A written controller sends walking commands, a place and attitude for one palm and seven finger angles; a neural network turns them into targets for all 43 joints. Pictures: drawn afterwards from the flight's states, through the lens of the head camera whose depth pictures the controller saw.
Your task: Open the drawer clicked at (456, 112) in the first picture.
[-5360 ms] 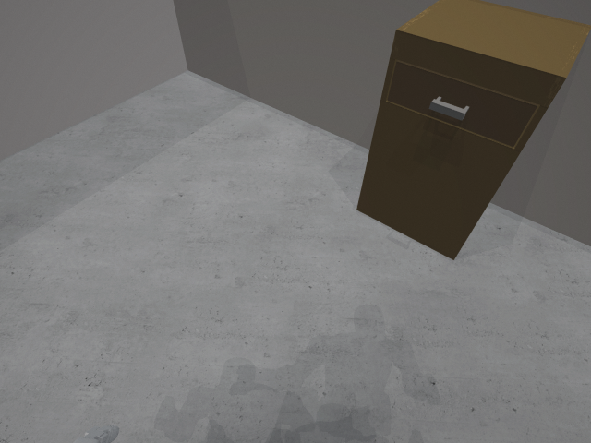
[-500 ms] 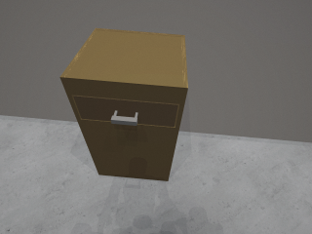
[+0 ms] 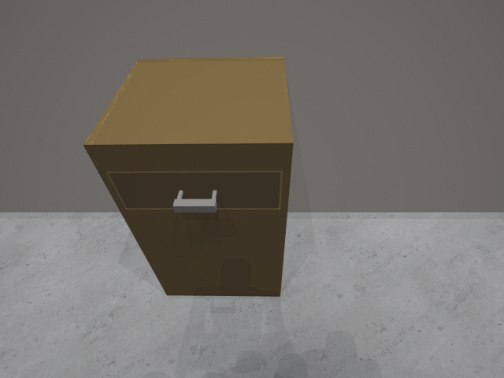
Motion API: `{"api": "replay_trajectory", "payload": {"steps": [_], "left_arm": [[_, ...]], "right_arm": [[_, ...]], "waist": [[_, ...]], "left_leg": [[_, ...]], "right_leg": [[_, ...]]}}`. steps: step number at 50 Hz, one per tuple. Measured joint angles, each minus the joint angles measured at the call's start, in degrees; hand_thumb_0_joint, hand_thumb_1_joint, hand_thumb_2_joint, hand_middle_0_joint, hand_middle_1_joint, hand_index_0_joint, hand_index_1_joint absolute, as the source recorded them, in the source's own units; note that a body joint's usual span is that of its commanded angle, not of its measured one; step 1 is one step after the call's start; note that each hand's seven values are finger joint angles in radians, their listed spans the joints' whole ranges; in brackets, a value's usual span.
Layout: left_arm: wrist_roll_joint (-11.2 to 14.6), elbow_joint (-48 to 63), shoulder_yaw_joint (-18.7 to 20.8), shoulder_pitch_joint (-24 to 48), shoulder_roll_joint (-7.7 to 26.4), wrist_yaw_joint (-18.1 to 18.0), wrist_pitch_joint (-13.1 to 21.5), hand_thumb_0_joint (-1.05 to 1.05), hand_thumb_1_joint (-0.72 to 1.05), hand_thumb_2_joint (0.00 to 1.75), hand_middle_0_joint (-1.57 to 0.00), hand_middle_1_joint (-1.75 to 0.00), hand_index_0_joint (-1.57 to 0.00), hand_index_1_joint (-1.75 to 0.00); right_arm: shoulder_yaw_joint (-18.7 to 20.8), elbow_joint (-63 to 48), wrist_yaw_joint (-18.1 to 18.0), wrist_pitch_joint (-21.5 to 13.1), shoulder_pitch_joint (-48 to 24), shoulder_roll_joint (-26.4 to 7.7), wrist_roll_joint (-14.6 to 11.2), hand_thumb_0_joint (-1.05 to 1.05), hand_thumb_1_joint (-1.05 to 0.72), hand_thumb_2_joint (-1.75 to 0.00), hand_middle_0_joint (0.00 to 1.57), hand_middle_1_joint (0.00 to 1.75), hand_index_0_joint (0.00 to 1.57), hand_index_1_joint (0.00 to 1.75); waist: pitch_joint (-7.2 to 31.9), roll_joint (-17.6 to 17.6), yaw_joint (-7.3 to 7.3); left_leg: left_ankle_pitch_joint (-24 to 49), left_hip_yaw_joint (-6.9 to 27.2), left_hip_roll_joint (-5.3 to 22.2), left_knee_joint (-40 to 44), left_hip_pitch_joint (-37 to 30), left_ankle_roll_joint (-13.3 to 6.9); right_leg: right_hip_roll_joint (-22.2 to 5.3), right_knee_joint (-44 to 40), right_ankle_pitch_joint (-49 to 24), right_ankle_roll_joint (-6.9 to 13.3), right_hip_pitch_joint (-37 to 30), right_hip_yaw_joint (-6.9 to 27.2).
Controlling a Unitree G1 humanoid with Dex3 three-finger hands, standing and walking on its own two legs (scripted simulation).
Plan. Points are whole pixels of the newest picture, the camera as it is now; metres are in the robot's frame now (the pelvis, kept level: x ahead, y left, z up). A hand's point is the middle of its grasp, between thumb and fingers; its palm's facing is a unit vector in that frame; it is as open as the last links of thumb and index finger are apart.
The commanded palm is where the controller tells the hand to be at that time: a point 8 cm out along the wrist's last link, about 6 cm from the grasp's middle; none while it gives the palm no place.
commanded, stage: look again from close up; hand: left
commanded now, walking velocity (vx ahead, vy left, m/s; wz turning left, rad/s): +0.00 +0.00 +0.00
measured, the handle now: (196, 199) +0.55 +0.18 -0.11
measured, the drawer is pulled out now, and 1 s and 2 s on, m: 0.00 0.00 0.00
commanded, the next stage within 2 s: raise the hand with hooked fingers in 0.28 s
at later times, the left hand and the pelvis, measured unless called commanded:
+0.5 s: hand out of the picture +0.10 +0.17 -0.11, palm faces -0.11 -0.86 -0.49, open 7.4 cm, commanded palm +0.11 +0.21 -0.05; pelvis +0.00 -0.02 +0.00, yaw -1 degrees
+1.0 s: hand (126, 346) +0.18 +0.22 -0.05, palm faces +0.07 -0.05 -1.00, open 9.7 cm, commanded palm +0.16 +0.22 +0.02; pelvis -0.03 -0.02 -0.05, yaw +0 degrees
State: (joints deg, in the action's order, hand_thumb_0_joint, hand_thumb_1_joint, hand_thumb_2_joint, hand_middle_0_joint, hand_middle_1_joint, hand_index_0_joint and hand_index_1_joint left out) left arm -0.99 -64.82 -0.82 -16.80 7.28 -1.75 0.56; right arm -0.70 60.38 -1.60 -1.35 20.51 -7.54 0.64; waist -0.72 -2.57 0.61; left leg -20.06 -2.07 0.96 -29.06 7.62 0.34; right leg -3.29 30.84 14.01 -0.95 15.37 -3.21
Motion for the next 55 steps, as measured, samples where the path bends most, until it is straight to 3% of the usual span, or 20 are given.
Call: {"api": "replay_trajectory", "payload": {"steps": [20, 21, 23, 25, 27, 31, 33, 37, 40, 43, 47, 52, 55], "left_arm": [[0.26, 1.16, 0.78, 2.47, 1.0, -0.21, 0.41, 0.0, 0.92, 0.9, -0.2, -0.3, -0.2, -0.3], [-2.45, 9.01, -0.07, 0.11, 1.46, -0.39, -2.26, 0.01, 0.92, 0.9, -0.2, -0.3, -0.2, -0.3], [-7.39, 27.83, -1.91, -5.47, 3.03, -3.17, -2.84, 0.01, 0.92, 0.9, -0.2, -0.3, -0.2, -0.3], [-12.82, 41.33, -3.31, -7.78, 4.26, -7.21, -2.66, 0.02, 0.9, 0.89, -0.21, -0.31, -0.2, -0.31], [-21.3, 49.18, -3.43, -6.89, 5.79, -10.74, -1.43, 0.02, 0.87, 0.88, -0.21, -0.32, -0.21, -0.33], [-40.36, 56.4, -1.63, -4.34, 8.37, -17.42, 1.31, 0.01, 0.8, 0.85, -0.21, -0.36, -0.21, -0.37], [-48.11, 58.64, -1.42, -4.77, 8.88, -20.02, 2.37, 0.01, 0.77, 0.84, -0.21, -0.39, -0.21, -0.39], [-59.39, 61.44, -2.99, -7.41, 8.78, -23.58, 4.18, 0.0, 0.68, 0.8, -0.21, -0.44, -0.21, -0.45], [-64.58, 61.75, -4.21, -8.57, 8.9, -26.05, 4.55, 0.0, 0.6, 0.77, -0.22, -0.48, -0.23, -0.49], [-65.77, 61.85, -4.36, -7.98, 9.48, -27.78, 4.01, 0.0, 0.53, 0.74, -0.24, -0.53, -0.24, -0.54], [-64.2, 61.88, -3.59, -4.15, 10.74, -28.43, 1.45, 0.0, 0.43, 0.7, -0.25, -0.59, -0.25, -0.6], [-60.7, 61.62, -3.12, 1.54, 11.78, -23.98, -4.0, 0.0, 0.31, 0.65, -0.26, -0.67, -0.26, -0.67], [-58.89, 62.06, -3.07, 2.89, 12.02, -20.1, -5.4, 0.0, 0.25, 0.62, -0.27, -0.71, -0.27, -0.72]], "right_arm": [[0.04, 2.45, -0.02, 0.7, -1.99, -1.99, 0.12, 0.0, -0.91, -0.9, 0.19, 0.3, 0.19, 0.3], [-0.18, 0.56, -0.29, 0.18, -1.64, -2.19, -0.53, 0.0, -0.91, -0.9, 0.19, 0.3, 0.2, 0.3], [0.5, -3.72, -1.99, -4.7, -0.17, -2.67, -1.44, 0.01, -0.91, -0.9, 0.2, 0.3, 0.2, 0.3], [1.24, -7.27, -3.19, -8.87, -0.71, -3.98, -1.88, 0.01, -0.91, -0.9, 0.2, 0.3, 0.2, 0.3], [1.92, -11.43, -3.29, -10.15, -3.01, -5.52, -0.77, 0.01, -0.91, -0.9, 0.2, 0.3, 0.2, 0.3], [3.91, -20.88, -1.08, -7.4, -9.34, -7.38, 1.67, 0.01, -0.91, -0.9, 0.19, 0.3, 0.2, 0.3], [4.54, -25.15, 0.64, -4.72, -12.64, -7.98, 2.46, 0.01, -0.91, -0.9, 0.19, 0.3, 0.19, 0.3], [5.2, -31.0, 3.01, -0.21, -17.24, -9.12, 3.08, 0.01, -0.91, -0.9, 0.19, 0.3, 0.19, 0.3], [5.47, -32.98, 3.46, 1.69, -18.7, -9.11, 3.75, 0.01, -0.91, -0.9, 0.19, 0.3, 0.19, 0.3], [5.09, -33.11, 3.06, 2.6, -19.26, -7.96, 4.19, 0.01, -0.91, -0.9, 0.19, 0.3, 0.19, 0.3], [3.16, -31.52, 2.21, 3.28, -19.16, -5.11, 4.27, 0.01, -0.91, -0.9, 0.19, 0.3, 0.19, 0.3], [0.05, -28.52, 1.09, 4.25, -16.51, -2.0, 3.42, 0.01, -0.9, -0.9, 0.2, 0.3, 0.2, 0.3], [-1.19, -27.18, 0.58, 4.63, -13.96, -1.54, 2.84, 0.01, -0.9, -0.9, 0.2, 0.3, 0.2, 0.3]], "waist": [[-1.64, -0.29, -0.17], [-2.16, 0.08, -0.88], [-1.85, 0.79, -2.5], [-0.65, 0.55, -2.38], [1.27, 0.47, -1.73], [5.04, 1.01, -1.9], [5.86, 1.62, -2.5], [6.28, 3.42, -4.61], [6.6, 4.89, -6.53], [6.81, 5.23, -7.55], [6.05, 3.96, -7.21], [4.49, 1.4, -5.46], [3.84, 0.57, -4.5]], "left_leg": [[1.34, 0.33, 1.3, 2.46, -1.44, 1.49], [0.96, -0.22, 1.56, 1.84, -1.09, 1.44], [0.68, -1.35, 1.54, 1.7, -0.43, 1.73], [0.62, -1.38, 1.25, 0.43, 1.54, 1.72], [0.25, -1.38, 0.87, -1.84, 5.16, 1.51], [-1.13, -3.01, 0.97, -6.41, 11.72, 1.49], [-1.95, -3.89, 1.21, -8.57, 14.27, 1.48], [-3.39, -4.21, 1.16, -12.82, 19.1, 1.39], [-4.64, -3.47, 0.92, -16.49, 23.02, 1.35], [-6.15, -2.16, 0.83, -20.25, 25.95, 1.55], [-7.62, -0.47, 0.92, -23.28, 26.76, 1.8], [-6.82, 0.38, 1.09, -20.76, 22.94, 1.57], [-5.43, -0.07, 0.99, -17.12, 19.78, 1.13]], "right_leg": [[1.2, -1.15, 0.04, 1.43, -1.07, -0.86], [1.48, -0.56, 0.0, 1.54, -0.37, -0.44], [1.57, 1.12, 0.32, 1.84, 1.5, 0.7], [1.22, 2.41, 0.63, 1.88, 3.43, 0.85], [0.75, 4.52, 0.99, 1.82, 6.99, 1.02], [1.01, 9.1, 1.7, 2.1, 14.46, 2.88], [1.34, 11.19, 2.02, 2.23, 17.45, 3.83], [1.22, 15.36, 3.16, 2.32, 22.49, 4.44], [0.73, 18.76, 4.5, 2.4, 26.04, 3.98], [0.28, 21.76, 5.99, 2.49, 28.17, 2.91], [0.0, 23.48, 7.21, 2.32, 27.76, 1.39], [0.21, 19.75, 6.05, 1.96, 22.95, 0.4], [0.32, 16.08, 4.6, 1.65, 19.82, 0.69]]}}
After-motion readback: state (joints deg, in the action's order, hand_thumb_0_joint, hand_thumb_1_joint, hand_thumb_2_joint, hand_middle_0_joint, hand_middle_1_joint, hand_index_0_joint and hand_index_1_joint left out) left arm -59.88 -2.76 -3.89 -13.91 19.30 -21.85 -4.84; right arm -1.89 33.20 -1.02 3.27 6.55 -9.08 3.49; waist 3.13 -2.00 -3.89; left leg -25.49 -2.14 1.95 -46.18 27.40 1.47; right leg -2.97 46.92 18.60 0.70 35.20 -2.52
